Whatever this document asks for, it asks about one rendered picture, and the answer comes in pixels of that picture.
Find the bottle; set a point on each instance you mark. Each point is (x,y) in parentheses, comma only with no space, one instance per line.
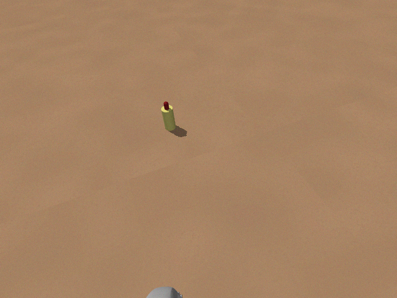
(168,117)

